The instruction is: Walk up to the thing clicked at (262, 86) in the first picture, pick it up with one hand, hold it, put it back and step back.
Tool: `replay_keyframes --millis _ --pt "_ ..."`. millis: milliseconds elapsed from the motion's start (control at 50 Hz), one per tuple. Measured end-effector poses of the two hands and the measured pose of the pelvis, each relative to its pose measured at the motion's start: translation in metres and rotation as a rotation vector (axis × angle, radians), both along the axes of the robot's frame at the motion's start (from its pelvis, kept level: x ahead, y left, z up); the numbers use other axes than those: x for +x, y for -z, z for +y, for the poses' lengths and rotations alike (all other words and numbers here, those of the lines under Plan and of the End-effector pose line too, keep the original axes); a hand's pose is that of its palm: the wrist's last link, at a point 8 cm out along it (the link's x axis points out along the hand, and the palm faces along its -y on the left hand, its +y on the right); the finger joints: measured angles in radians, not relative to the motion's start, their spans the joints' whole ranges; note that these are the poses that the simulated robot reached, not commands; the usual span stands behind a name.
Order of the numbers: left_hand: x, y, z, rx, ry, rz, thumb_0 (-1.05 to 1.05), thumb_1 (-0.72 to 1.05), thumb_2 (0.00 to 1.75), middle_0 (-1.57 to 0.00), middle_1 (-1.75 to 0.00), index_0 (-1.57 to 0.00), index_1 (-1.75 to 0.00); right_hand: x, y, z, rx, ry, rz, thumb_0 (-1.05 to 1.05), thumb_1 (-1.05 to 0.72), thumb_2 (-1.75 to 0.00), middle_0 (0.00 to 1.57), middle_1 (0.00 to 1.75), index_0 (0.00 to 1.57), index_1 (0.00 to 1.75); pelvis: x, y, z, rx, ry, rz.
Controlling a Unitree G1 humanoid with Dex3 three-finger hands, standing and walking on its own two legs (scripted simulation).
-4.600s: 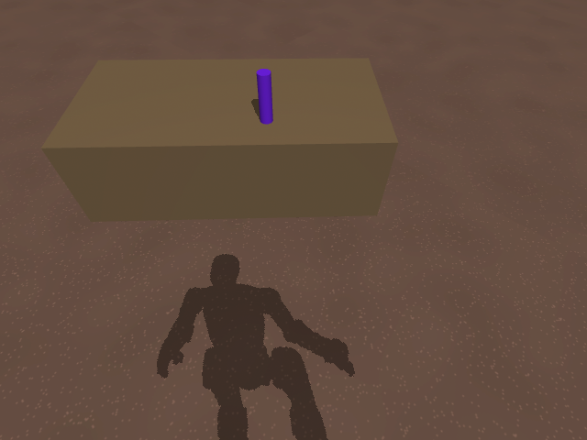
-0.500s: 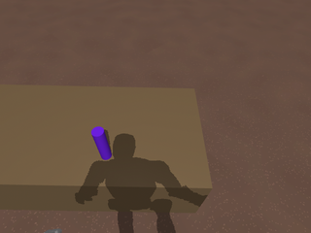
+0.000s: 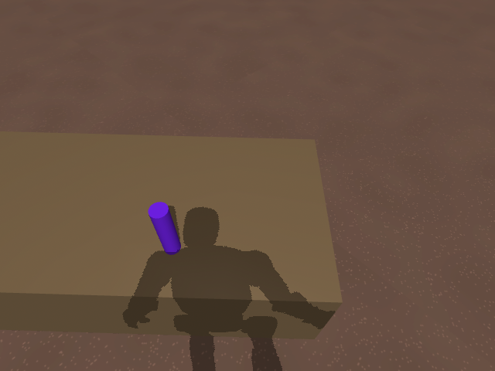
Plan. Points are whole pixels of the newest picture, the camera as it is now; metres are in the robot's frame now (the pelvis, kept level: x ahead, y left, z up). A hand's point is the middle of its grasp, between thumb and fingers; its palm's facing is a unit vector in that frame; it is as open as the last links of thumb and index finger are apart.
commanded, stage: walk up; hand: left
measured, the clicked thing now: (166, 230) +0.50 +0.23 -0.26
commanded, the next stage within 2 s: stand in 0.16 s
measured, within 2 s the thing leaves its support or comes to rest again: neither
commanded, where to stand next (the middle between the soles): +0.04 +0.02 m, yaw +1 degrees
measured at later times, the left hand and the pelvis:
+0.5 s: hand out of the picture +0.09 +0.24 -0.16, palm faces -0.05 -0.95 -0.32, open 7.3 cm; pelvis +0.01 +0.00 +0.00, yaw +0 degrees
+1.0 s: hand out of the picture +0.09 +0.24 -0.16, palm faces -0.05 -0.94 -0.33, open 7.3 cm; pelvis +0.01 -0.01 +0.00, yaw +0 degrees
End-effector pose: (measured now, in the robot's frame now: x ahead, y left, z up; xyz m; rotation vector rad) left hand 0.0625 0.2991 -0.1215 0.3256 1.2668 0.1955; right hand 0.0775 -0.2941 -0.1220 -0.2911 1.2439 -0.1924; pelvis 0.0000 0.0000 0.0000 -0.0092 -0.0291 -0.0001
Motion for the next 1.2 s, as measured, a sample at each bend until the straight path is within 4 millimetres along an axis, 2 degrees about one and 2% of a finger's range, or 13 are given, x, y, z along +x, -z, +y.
replay_keyframes --millis 260,580,840,1200 --pt "0.012 0.0 -0.004 -0.007 0.007 -0.02 0.0 0.91 0.9 -0.21 -0.3 -0.21 -0.3 0.014 -0.004 0.0 -0.004 -0.005 -0.031 0.0 -0.9 -0.9 0.2 0.3 0.2 0.3 0.006 -0.001 -0.001 0.006 0.0 0.002" --pt "0.024 0.002 -0.014 -0.029 0.026 -0.032 0.0 0.91 0.9 -0.21 -0.3 -0.21 -0.3 0.008 -0.007 -0.009 -0.024 0.01 -0.02 0.0 -0.9 -0.9 0.2 0.3 0.2 0.3 0.012 -0.001 -0.005 0.008 0.008 -0.003" --pt "0.023 0.0 -0.014 -0.017 0.027 -0.029 0.0 0.91 0.9 -0.21 -0.3 -0.21 -0.3 0.004 -0.004 -0.011 -0.018 0.011 -0.007 0.0 -0.9 -0.9 0.2 0.3 0.2 0.3 0.013 -0.001 -0.008 0.008 0.007 -0.004" --pt "0.02 -0.001 -0.014 -0.012 0.016 -0.023 0.0 0.91 0.9 -0.21 -0.3 -0.21 -0.3 0.01 -0.004 -0.012 -0.018 -0.004 -0.011 0.0 -0.9 -0.9 0.2 0.3 0.2 0.3 0.016 -0.001 -0.01 0.009 0.006 -0.004"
